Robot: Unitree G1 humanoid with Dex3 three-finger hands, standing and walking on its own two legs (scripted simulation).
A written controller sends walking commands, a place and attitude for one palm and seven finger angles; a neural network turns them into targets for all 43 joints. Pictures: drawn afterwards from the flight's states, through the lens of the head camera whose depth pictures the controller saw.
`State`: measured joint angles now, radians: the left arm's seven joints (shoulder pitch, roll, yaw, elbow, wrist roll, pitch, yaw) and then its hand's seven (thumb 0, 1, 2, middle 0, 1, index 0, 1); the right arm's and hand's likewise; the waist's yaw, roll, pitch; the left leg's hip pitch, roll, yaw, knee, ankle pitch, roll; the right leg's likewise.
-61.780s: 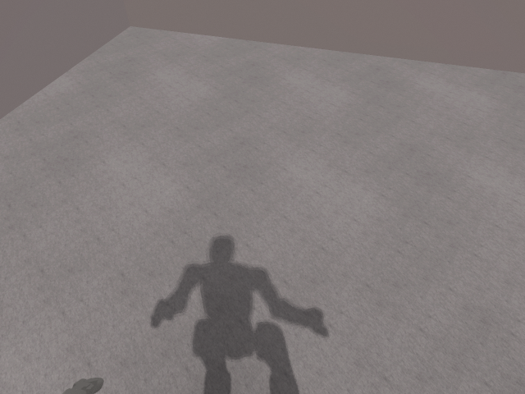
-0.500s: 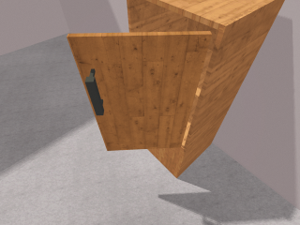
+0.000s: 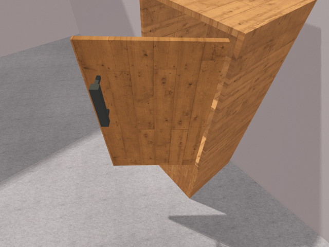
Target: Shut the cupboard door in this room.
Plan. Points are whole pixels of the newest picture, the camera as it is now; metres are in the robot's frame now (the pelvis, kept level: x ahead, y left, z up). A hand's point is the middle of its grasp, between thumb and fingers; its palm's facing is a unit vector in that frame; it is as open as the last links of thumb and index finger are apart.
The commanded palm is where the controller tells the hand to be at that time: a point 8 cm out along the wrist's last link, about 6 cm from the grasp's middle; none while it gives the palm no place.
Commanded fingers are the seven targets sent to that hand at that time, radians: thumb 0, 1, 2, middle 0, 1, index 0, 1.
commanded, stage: look again from close up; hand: left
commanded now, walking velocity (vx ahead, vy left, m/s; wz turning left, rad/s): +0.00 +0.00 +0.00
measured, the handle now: (101, 101) +0.47 +0.21 +0.08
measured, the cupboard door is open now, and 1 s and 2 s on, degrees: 51 51 51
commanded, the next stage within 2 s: raise the hand and make a fist in 0.56 s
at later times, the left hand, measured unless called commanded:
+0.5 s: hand out of the picture +0.02 +0.24 -0.18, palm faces -0.02 -0.97 -0.25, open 7.4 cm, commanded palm none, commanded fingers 0.00 0.90 0.90 -0.20 -0.30 -0.20 -0.30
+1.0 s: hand (69, 229) +0.17 +0.23 -0.03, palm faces +0.07 -1.00 -0.02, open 6.6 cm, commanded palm +0.11 +0.29 -0.04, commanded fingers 0.00 0.90 0.90 -0.51 -0.64 -0.51 -0.64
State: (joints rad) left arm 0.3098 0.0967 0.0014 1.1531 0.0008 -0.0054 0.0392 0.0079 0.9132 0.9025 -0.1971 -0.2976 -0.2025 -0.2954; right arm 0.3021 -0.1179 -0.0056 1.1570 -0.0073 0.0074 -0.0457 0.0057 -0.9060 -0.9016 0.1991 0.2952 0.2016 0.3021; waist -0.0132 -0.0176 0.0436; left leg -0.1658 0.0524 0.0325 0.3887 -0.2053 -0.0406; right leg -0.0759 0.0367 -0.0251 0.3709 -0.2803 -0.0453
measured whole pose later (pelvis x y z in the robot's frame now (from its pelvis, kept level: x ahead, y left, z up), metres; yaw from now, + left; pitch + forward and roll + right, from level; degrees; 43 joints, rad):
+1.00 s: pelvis -0.05 +0.03 -0.08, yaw +0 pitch +11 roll +1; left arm 0.37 0.21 0.21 0.16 -0.30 -0.54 -0.28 0.01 0.91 0.90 -0.34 -0.46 -0.35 -0.45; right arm 0.19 -0.24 -0.05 0.58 0.02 -0.28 0.00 0.01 -0.90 -0.90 0.20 0.30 0.20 0.30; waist -0.01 -0.03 -0.15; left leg -0.81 0.00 0.04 1.06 -0.44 0.02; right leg -0.77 -0.01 -0.04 1.09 -0.51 -0.04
